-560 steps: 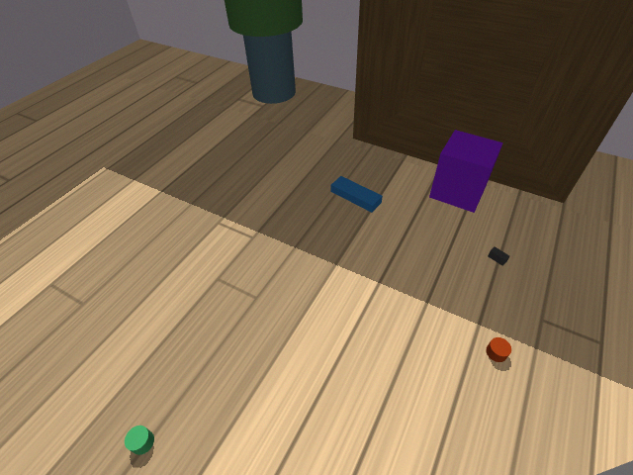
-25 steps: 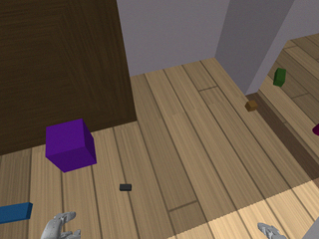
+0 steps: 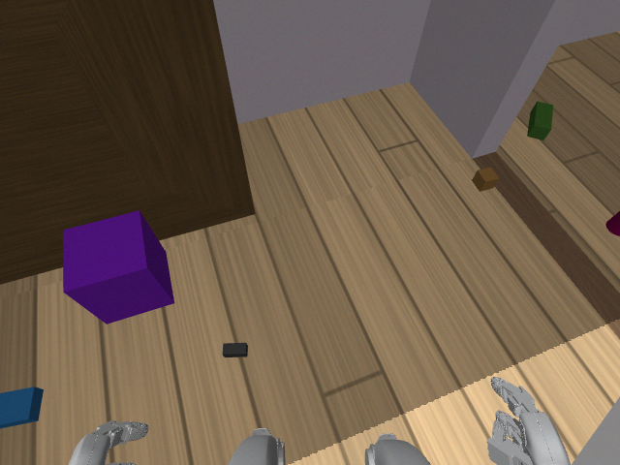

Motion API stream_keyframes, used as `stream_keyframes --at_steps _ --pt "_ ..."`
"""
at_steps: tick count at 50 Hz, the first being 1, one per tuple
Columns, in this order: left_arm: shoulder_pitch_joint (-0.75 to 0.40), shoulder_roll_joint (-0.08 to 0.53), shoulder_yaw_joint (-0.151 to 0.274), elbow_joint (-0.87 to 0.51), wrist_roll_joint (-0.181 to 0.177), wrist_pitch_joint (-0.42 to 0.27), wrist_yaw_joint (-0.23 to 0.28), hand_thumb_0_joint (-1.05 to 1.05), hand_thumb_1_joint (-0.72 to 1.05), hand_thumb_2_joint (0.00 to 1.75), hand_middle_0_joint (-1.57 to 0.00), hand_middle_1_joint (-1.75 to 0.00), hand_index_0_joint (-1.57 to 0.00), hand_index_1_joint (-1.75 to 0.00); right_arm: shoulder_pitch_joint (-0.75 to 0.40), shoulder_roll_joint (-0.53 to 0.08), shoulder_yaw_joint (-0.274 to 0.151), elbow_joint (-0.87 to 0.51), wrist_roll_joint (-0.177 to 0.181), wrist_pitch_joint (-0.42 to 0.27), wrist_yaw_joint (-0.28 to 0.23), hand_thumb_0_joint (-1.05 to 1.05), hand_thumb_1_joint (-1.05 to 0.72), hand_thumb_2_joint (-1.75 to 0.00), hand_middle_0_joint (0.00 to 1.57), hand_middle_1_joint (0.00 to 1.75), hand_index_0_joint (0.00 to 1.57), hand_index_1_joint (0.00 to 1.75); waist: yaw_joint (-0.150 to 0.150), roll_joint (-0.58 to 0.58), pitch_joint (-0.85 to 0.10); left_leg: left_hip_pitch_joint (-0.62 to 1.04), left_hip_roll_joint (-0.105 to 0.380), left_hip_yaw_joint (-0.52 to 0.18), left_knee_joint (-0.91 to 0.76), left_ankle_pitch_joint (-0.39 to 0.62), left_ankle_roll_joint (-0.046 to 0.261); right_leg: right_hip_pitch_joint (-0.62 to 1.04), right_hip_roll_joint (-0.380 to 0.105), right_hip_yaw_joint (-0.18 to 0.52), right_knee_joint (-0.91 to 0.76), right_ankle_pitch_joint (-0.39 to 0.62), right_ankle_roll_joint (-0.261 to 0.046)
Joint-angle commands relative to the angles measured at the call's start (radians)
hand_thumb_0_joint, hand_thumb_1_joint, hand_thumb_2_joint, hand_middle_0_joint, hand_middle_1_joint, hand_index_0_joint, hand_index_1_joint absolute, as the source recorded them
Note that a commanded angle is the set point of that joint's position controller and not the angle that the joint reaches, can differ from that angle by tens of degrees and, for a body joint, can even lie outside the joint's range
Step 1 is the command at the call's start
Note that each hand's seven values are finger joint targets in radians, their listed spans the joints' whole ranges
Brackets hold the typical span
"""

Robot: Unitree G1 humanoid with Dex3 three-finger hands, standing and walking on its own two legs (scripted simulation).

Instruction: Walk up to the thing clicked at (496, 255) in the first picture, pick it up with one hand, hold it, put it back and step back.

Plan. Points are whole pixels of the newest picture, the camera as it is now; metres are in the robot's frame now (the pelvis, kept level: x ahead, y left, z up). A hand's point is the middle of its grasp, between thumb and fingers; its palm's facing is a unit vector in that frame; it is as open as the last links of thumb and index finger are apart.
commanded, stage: rise first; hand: left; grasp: from above
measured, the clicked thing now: (235, 350) +0.45 +0.24 -0.69
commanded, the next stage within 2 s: none
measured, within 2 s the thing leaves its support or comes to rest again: neither
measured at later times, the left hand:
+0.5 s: hand out of the picture +0.14 +0.28 -0.21, palm faces -0.26 -0.80 -0.54, open 11.6 cm
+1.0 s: hand (181, 393) +0.29 +0.29 -0.41, palm faces -0.47 -0.30 -0.83, open 11.5 cm
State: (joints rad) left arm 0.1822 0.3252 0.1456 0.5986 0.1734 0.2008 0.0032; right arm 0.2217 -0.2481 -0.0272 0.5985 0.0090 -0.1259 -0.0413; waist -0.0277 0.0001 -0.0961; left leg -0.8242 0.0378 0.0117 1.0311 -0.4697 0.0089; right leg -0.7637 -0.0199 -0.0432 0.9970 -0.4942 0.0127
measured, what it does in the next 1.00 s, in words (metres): lowers itself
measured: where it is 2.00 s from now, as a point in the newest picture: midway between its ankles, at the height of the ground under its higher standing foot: outside the picture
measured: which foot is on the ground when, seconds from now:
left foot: down 0.00-1.00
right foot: down 0.00-1.00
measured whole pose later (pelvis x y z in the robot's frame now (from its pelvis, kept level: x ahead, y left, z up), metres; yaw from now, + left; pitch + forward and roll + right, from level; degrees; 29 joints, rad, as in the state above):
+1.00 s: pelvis -0.08 -0.01 -0.27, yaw -4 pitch +34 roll -4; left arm -0.54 0.60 0.14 1.01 0.89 -0.21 0.14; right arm 0.10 -0.28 -0.04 0.73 -0.04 -0.15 0.06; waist -0.04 0.01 -0.14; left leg -2.02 0.06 -0.06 2.05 -0.64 0.01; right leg -1.94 -0.01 -0.07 2.04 -0.69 -0.01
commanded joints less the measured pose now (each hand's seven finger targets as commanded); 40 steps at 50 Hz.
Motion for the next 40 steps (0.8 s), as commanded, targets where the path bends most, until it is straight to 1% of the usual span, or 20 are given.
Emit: stream_keyframes --at_steps 1,2,7,10,14,15,17,19,20,21,22,23,24,26,27,29,30,33,36,40 --pt "0.039 0.185 0.059 -0.193 0.018 0.001 0.02 0.0 -0.14 0.59 -0.52 -0.63 -0.52 -0.64 0.009 -0.146 -0.058 -0.145 0.0 -0.063 -0.019 0.0 -0.92 -0.9 0.2 0.3 0.2 0.3 -0.007 0.058 -0.227 0.163 -0.015 -0.021 -0.091 0.251 0.002 0.033 0.033 0.004 -0.09 0.224 -0.032" --pt "0.058 0.182 0.058 -0.201 0.024 0.007 0.019 0.0 -0.14 0.59 -0.52 -0.64 -0.52 -0.65 0.015 -0.143 -0.058 -0.148 0.0 -0.067 -0.019 0.0 -0.92 -0.9 0.2 0.3 0.2 0.3 -0.006 0.069 -0.249 0.164 -0.016 -0.018 -0.075 0.284 0.003 0.037 0.031 0.005 -0.077 0.255 -0.033" --pt "0.092 0.183 0.057 -0.253 0.044 0.017 0.023 0.0 -0.13 0.58 -0.53 -0.64 -0.53 -0.64 0.006 -0.143 -0.057 -0.165 -0.002 -0.081 -0.018 0.0 -0.92 -0.9 0.2 0.3 0.2 0.3 -0.002 0.077 -0.266 0.12 -0.01 -0.036 -0.025 0.317 0.0 -0.028 0.034 -0.003 -0.01 0.255 -0.036" --pt "0.108 0.172 0.051 -0.284 0.054 0.017 0.025 0.0 -0.11 0.57 -0.54 -0.62 -0.53 -0.63 -0.001 -0.139 -0.056 -0.174 -0.003 -0.087 -0.018 0.0 -0.91 -0.9 0.2 0.3 0.2 0.3 -0.003 0.088 -0.269 0.096 -0.009 -0.043 -0.012 0.27 -0.003 -0.069 0.038 -0.003 0.018 0.216 -0.037" --pt "0.148 0.169 0.049 -0.316 0.064 0.015 0.028 0.0 -0.15 0.59 -0.52 -0.64 -0.52 -0.65 -0.008 -0.142 -0.058 -0.183 -0.003 -0.095 -0.013 0.0 -0.93 -0.9 0.2 0.3 0.2 0.3 0.004 0.087 -0.291 0.063 -0.007 -0.06 0.019 0.266 -0.006 -0.111 0.039 -0.008 0.068 0.205 -0.039" --pt "0.125 0.185 0.055 -0.327 0.07 0.013 0.029 0.0 -0.15 0.6 -0.52 -0.64 -0.51 -0.65 -0.016 -0.14 -0.057 -0.187 -0.002 -0.097 -0.014 0.0 -0.93 -0.9 0.2 0.3 0.2 0.3 0.004 0.099 -0.282 0.049 -0.008 -0.058 0.028 0.224 -0.005 -0.141 0.039 -0.005 0.071 0.173 -0.038" --pt "0.079 0.194 0.047 -0.315 0.089 0.002 0.034 0.0 -0.17 0.6 -0.51 -0.65 -0.51 -0.66 -0.009 -0.143 -0.057 -0.177 0.001 -0.101 -0.016 0.0 -0.95 -0.91 0.2 0.3 0.2 0.3 -0.016 0.079 -0.295 0.019 -0.009 -0.055 0.064 0.228 0.0 -0.16 0.039 -0.004 0.094 0.188 -0.037" --pt "-0.016 0.199 0.036 -0.284 0.116 -0.026 0.036 0.0 -0.18 0.61 -0.5 -0.66 -0.5 -0.67 -0.026 -0.15 -0.056 -0.172 -0.001 -0.111 -0.011 0.0 -0.94 -0.91 0.2 0.3 0.2 0.3 -0.032 0.08 -0.252 -0.063 -0.008 -0.07 0.095 0.13 0.0 -0.255 0.038 -0.002 0.143 0.112 -0.038" --pt "-0.051 0.211 0.04 -0.256 0.13 -0.046 0.035 0.0 -0.19 0.62 -0.5 -0.66 -0.48 -0.67 -0.037 -0.148 -0.053 -0.164 -0.002 -0.118 -0.011 0.0 -0.93 -0.91 0.2 0.3 0.2 0.3 -0.022 0.074 -0.233 -0.106 -0.01 -0.072 0.116 0.062 0.003 -0.301 0.036 0.001 0.162 0.056 -0.037" --pt "-0.075 0.228 0.048 -0.214 0.154 -0.066 0.039 0.0 -0.2 0.63 -0.49 -0.67 -0.48 -0.68 -0.027 -0.156 -0.058 -0.152 -0.001 -0.124 -0.009 0.0 -0.93 -0.91 0.2 0.3 0.2 0.3 -0.026 0.074 -0.255 -0.127 -0.013 -0.07 0.141 0.057 0.004 -0.322 0.036 0.003 0.187 0.055 -0.039" --pt "-0.099 0.232 0.049 -0.187 0.181 -0.089 0.041 0.0 -0.21 0.63 -0.49 -0.68 -0.48 -0.69 -0.032 -0.161 -0.057 -0.14 -0.003 -0.131 -0.004 0.0 -0.95 -0.91 0.2 0.3 0.2 0.3 -0.016 0.083 -0.271 -0.152 -0.014 -0.074 0.163 0.054 0.0 -0.359 0.034 0.005 0.229 0.051 -0.042" --pt "-0.13 0.223 0.031 -0.181 0.197 -0.114 0.038 0.0 -0.22 0.65 -0.47 -0.69 -0.46 -0.7 -0.041 -0.163 -0.061 -0.136 -0.003 -0.138 0.002 0.0 -0.93 -0.91 0.2 0.3 0.2 0.3 -0.019 0.093 -0.285 -0.171 -0.013 -0.077 0.185 0.029 -0.003 -0.404 0.031 0.01 0.26 0.028 -0.043" --pt "-0.162 0.236 0.036 -0.166 0.215 -0.137 0.039 0.0 -0.18 0.64 -0.47 -0.68 -0.47 -0.69 -0.039 -0.167 -0.064 -0.13 -0.003 -0.144 0.004 0.0 -0.92 -0.9 0.2 0.3 0.2 0.3 -0.019 0.088 -0.303 -0.201 -0.017 -0.067 0.216 0.01 0.0 -0.423 0.029 0.014 0.277 0.02 -0.042" --pt "-0.231 0.26 0.023 -0.138 0.272 -0.18 0.047 0.0 -0.21 0.67 -0.47 -0.68 -0.46 -0.7 -0.044 -0.177 -0.068 -0.108 0.001 -0.154 0.01 0.0 -0.93 -0.91 0.2 0.3 0.2 0.3 -0.025 0.093 -0.365 -0.234 -0.018 -0.067 0.27 0.002 -0.002 -0.477 0.03 0.018 0.335 0.014 -0.044" --pt "-0.262 0.29 0.04 -0.102 0.292 -0.198 0.053 0.0 -0.19 0.66 -0.49 -0.67 -0.48 -0.69 -0.05 -0.182 -0.071 -0.098 0.0 -0.156 0.014 0.0 -0.93 -0.91 0.2 0.3 0.2 0.3 -0.017 0.085 -0.372 -0.284 -0.022 -0.058 0.306 -0.017 0.001 -0.499 0.031 0.021 0.356 0.001 -0.043" --pt "-0.316 0.306 0.038 -0.051 0.342 -0.234 0.068 0.0 -0.21 0.67 -0.5 -0.66 -0.48 -0.68 -0.054 -0.191 -0.072 -0.077 0.0 -0.159 0.022 0.0 -0.95 -0.91 0.2 0.3 0.2 0.3 -0.01 0.097 -0.401 -0.332 -0.02 -0.069 0.353 -0.029 -0.003 -0.582 0.031 0.017 0.424 -0.011 -0.046" --pt "-0.325 0.34 0.065 -0.025 0.367 -0.249 0.078 0.0 -0.2 0.67 -0.49 -0.67 -0.47 -0.69 -0.051 -0.2 -0.073 -0.066 0.0 -0.158 0.025 0.0 -0.94 -0.91 0.2 0.3 0.2 0.3 0.004 0.107 -0.432 -0.343 -0.021 -0.072 0.375 -0.014 -0.005 -0.606 0.031 0.017 0.456 -0.004 -0.048" --pt "-0.381 0.384 0.079 0.036 0.431 -0.289 0.1 0.0 -0.18 0.66 -0.49 -0.68 -0.48 -0.69 -0.052 -0.205 -0.079 -0.046 0.0 -0.147 0.036 0.0 -0.93 -0.91 0.2 0.3 0.2 0.3 0.014 0.091 -0.519 -0.425 -0.028 -0.053 0.485 0.035 0.004 -0.652 0.035 0.019 0.521 0.032 -0.045" --pt "-0.486 0.406 0.066 0.053 0.483 -0.325 0.113 0.0 -0.17 0.67 -0.48 -0.68 -0.47 -0.7 -0.037 -0.215 -0.087 -0.014 -0.004 -0.131 0.052 0.0 -0.92 -0.91 0.2 0.3 0.2 0.3 0.013 0.107 -0.612 -0.441 -0.024 -0.056 0.576 0.125 0.007 -0.725 0.036 0.01 0.602 0.09 -0.048" --pt "-0.646 0.475 0.072 0.141 0.578 -0.364 0.141 0.0 -0.14 0.66 -0.49 -0.66 -0.48 -0.67 -0.005 -0.218 -0.095 0.027 -0.016 -0.105 0.068 0.0 -0.91 -0.9 0.2 0.3 0.2 0.3 0.004 0.059 -0.666 -0.57 -0.025 -0.033 0.702 0.115 0.021 -0.745 0.042 0.009 0.657 0.105 -0.039"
